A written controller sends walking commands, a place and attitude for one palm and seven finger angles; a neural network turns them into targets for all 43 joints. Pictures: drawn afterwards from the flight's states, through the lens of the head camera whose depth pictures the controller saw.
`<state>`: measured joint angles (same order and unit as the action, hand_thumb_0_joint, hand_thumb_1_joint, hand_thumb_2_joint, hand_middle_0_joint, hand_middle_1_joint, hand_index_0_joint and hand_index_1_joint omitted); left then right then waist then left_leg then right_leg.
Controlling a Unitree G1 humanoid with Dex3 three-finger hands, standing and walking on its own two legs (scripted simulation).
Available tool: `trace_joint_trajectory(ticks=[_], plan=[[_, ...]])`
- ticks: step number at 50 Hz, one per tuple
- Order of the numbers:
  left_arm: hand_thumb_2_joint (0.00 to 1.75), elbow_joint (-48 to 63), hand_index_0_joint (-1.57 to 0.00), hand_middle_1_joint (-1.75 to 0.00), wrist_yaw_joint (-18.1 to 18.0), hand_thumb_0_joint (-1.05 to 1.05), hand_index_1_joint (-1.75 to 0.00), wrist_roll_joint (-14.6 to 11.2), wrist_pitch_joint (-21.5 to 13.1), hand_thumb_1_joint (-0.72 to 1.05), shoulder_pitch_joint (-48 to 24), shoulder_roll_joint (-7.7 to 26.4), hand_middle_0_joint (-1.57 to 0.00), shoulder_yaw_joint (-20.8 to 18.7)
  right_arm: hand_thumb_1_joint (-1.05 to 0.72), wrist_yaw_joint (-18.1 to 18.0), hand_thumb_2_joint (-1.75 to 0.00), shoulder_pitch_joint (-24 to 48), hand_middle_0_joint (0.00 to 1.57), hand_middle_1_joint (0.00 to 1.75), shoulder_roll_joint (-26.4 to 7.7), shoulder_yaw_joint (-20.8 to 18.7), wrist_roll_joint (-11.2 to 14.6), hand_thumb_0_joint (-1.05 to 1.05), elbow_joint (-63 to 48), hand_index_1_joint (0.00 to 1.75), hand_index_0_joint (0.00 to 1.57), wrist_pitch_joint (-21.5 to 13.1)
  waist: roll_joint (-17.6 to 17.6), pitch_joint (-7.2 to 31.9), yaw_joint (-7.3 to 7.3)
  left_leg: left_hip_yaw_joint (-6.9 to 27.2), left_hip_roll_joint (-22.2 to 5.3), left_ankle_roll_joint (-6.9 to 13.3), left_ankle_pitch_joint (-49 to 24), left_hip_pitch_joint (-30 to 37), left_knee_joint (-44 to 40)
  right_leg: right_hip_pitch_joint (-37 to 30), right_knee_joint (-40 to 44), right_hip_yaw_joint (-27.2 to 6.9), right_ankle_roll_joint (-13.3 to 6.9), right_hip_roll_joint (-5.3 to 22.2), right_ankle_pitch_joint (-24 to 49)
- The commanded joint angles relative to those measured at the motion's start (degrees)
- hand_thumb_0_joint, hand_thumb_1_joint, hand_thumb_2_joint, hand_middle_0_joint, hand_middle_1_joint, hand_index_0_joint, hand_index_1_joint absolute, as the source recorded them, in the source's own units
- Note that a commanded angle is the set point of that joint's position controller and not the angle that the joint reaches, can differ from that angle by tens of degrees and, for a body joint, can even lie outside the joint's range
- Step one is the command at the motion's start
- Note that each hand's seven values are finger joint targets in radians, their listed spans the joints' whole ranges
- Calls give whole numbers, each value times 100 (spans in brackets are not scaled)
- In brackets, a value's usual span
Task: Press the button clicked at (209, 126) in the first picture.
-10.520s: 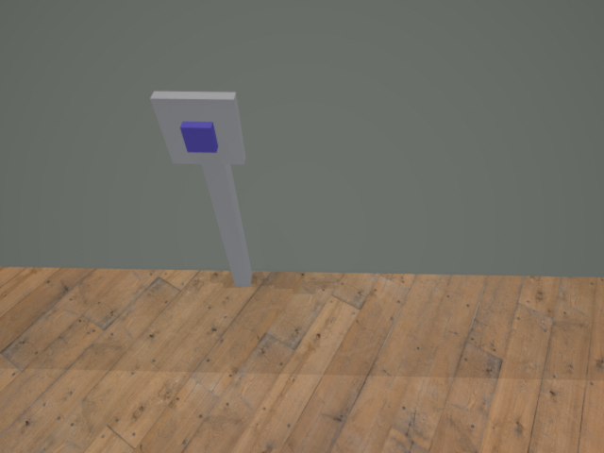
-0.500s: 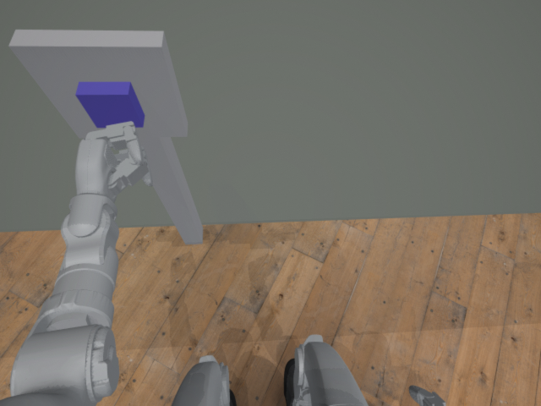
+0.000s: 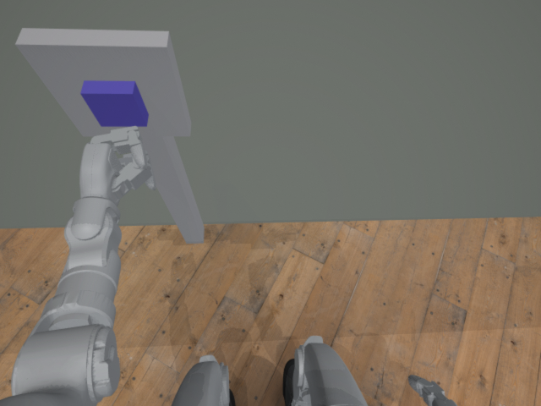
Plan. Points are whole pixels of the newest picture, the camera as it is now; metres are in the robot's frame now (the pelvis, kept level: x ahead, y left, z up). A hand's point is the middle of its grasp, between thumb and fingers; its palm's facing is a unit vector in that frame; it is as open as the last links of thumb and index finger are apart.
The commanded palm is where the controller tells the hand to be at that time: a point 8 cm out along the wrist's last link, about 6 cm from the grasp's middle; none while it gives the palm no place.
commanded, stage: aim a knuckle at the button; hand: left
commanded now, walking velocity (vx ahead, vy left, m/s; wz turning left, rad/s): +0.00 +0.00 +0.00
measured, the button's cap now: (117, 103) +0.54 +0.21 +0.06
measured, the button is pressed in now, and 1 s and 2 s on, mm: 0 11 7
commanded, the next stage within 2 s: press the button with the knuckle in 0.12 s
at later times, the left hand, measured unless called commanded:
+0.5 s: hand (147, 161) +0.46 +0.16 +0.03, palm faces -0.01 -1.00 -0.04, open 3.1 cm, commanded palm +0.44 +0.22 +0.03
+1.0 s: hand (146, 145) +0.49 +0.17 +0.02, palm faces +0.00 -1.00 -0.05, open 3.0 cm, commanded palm +0.48 +0.21 +0.03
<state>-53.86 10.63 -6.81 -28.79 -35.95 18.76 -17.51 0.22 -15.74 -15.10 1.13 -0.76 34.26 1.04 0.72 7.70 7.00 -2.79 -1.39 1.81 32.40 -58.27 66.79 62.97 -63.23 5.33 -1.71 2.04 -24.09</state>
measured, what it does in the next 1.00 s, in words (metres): stands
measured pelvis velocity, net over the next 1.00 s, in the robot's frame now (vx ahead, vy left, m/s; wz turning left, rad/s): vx -0.01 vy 0.00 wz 0.00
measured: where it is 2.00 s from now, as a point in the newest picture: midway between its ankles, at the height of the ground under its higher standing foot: outside the picture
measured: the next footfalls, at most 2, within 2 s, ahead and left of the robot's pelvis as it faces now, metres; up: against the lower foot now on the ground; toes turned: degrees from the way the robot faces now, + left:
none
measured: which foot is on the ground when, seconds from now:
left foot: down 0.00-1.00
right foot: down 0.00-1.00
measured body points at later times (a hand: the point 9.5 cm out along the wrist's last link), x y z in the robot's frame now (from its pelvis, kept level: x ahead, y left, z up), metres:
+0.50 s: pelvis +0.00 +0.00 +0.00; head +0.14 +0.01 +0.43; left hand +0.46 +0.22 +0.04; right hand +0.07 -0.26 -0.12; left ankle -0.01 +0.10 -0.64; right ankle +0.05 -0.11 -0.64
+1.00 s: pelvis -0.01 +0.00 -0.01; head +0.15 +0.01 +0.41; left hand +0.49 +0.22 +0.03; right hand +0.02 -0.27 -0.12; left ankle -0.01 +0.10 -0.64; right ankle +0.05 -0.11 -0.64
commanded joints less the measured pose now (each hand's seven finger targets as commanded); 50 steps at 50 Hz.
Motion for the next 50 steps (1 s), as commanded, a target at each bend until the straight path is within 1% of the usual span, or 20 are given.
trace_joint_trajectory(ticks=[1,7,8,11,13,16,18,20,23,26,27,28,31,32,39,40,43,46,47,50], plan=[[90,1405,-130,-150,-43,0,-150,-99,-411,90,-1539,1231,-130,-352,-90,-23,-90,-721,20,30,-852,-362,-4,0,-471,30,20,-73,299,2908,-120,387,134,-103,-2462,1069,-813,-2450,524,-482,55,-194,1909],[90,1582,-130,-150,20,0,-150,-188,-331,90,-1388,1085,-130,-233,-90,-33,-90,-664,20,30,-845,-353,40,0,-474,30,20,-77,175,2608,-73,354,126,-96,-2192,923,-880,-2479,639,-496,69,-193,1760],[90,1553,-130,-150,28,0,-150,-202,-326,90,-1497,1012,-130,-169,-90,-49,-90,-669,20,30,-841,-355,45,0,-451,30,20,-88,79,2533,1,358,126,-79,-2131,915,-873,-2433,669,-495,77,-198,1724],[90,1912,-130,-150,42,0,-150,-191,-430,90,-1617,954,-130,-63,-90,-67,-90,-672,20,30,-826,-376,31,0,-399,30,20,-149,535,2832,-60,438,100,-141,-2489,1414,-883,-2271,597,-433,39,-201,1770],[90,1680,-130,-150,32,0,-150,-197,-410,90,-1792,927,-130,-19,-90,-80,-90,-684,20,30,-843,-374,31,0,-295,30,20,-161,336,2619,57,473,80,-145,-2421,1338,-847,-2097,613,-398,57,-206,1669],[90,1337,-130,-150,1,0,-150,-123,-399,90,-2266,877,-130,73,-90,-103,-90,-706,20,30,-851,-358,19,0,-195,30,20,-183,458,2438,164,508,100,-141,-2202,1253,-832,-1833,597,-386,56,-195,1437],[90,1130,-130,-150,-38,0,-150,-82,-391,90,-2187,1129,-130,-171,-90,-97,-90,-756,20,30,-886,-365,-4,0,-197,30,20,-176,342,2579,81,510,115,-137,-2210,1194,-813,-1946,574,-393,46,-202,1445],[90,1156,-130,-150,-47,0,-150,-44,-428,90,-2271,1097,-130,-129,-90,-79,-90,-775,20,30,-878,-349,-27,0,-225,30,20,-160,579,2748,51,543,114,-162,-2482,1359,-801,-1882,502,-373,33,-200,1565],[90,909,-130,-150,-73,0,-150,-28,-375,90,-2338,1055,-130,-113,-90,-37,-90,-814,20,30,-881,-343,-32,0,-250,30,20,-108,387,2687,102,526,110,-146,-2432,1199,-771,-1915,512,-380,55,-213,1586],[90,613,-130,-150,-120,0,-150,21,-348,90,-2302,1471,-130,-481,-90,-46,-90,-867,20,30,-918,-333,-42,0,-291,30,20,-47,149,2647,66,476,128,-105,-2214,860,-760,-2121,511,-430,65,-218,1590],[90,585,-130,-150,-107,0,-150,39,-340,90,-2474,1303,-130,-317,-90,-41,-90,-842,20,30,-885,-311,-37,0,-316,30,20,-36,208,2543,139,452,140,-87,-2048,787,-766,-2063,541,-447,76,-215,1493],[90,509,-130,-150,-115,0,-150,50,-338,90,-2583,1397,-130,-404,-90,-39,-90,-870,20,30,-897,-306,-40,0,-310,30,20,-25,101,2509,147,436,146,-68,-1925,666,-758,-2118,567,-474,80,-216,1438],[90,652,-130,-150,-108,0,-150,109,-439,90,-2935,1697,-130,-553,-90,-50,-90,-936,20,30,-908,-293,-73,0,-319,30,20,-11,452,2918,125,439,150,-71,-2049,818,-690,-2162,497,-520,62,-220,1529],[90,645,-130,-150,-101,0,-150,107,-461,90,-2959,1798,-130,-624,-90,-55,-90,-955,20,30,-919,-299,-83,0,-296,30,20,-2,468,2974,145,445,136,-71,-2138,847,-659,-2173,487,-528,66,-224,1607],[90,556,-130,-150,-3,0,-150,40,-433,90,-3327,1546,-130,-413,-90,-40,-90,-1106,20,30,-955,-323,-105,0,-200,30,20,67,596,3113,320,565,85,-91,-2535,1193,-607,-1846,460,-428,61,-250,1738],[90,427,-130,-150,-22,0,-150,58,-415,90,-3452,1643,-130,-456,-90,-46,-90,-1125,20,30,-968,-323,-98,0,-122,30,20,87,562,2891,372,570,69,-100,-2423,1123,-621,-1756,503,-420,75,-251,1635],[90,270,-130,-150,-55,0,-150,119,-390,90,-3631,1888,-130,-592,-90,-65,-90,-1170,20,30,-992,-296,-106,0,-98,30,20,104,394,2793,407,552,98,-44,-2078,804,-620,-1876,560,-474,86,-252,1439],[90,301,-130,-150,-55,0,-150,192,-437,90,-3986,1923,-130,-526,-90,-77,-90,-1195,20,30,-988,-282,-136,0,-68,30,20,103,822,2965,462,607,92,-77,-2230,1077,-576,-1621,496,-441,66,-249,1407],[90,237,-130,-150,-51,0,-150,174,-434,90,-3911,1865,-130,-509,-90,-61,-90,-1189,20,30,-987,-275,-137,0,-83,30,20,105,795,2982,434,601,98,-79,-2198,1069,-565,-1625,512,-439,65,-251,1362],[90,100,-130,-150,-83,0,-150,182,-426,90,-4265,1918,-130,-482,-90,-62,-90,-1209,20,30,-1032,-254,-150,0,-44,30,20,112,784,2820,583,681,63,-77,-2117,1074,-558,-1345,515,-395,67,-265,1186]])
